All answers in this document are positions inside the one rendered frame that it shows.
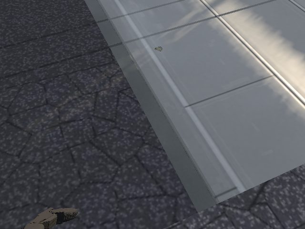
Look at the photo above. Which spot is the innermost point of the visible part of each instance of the left robot hand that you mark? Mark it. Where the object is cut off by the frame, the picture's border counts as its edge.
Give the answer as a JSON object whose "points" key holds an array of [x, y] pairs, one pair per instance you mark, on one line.
{"points": [[51, 217]]}

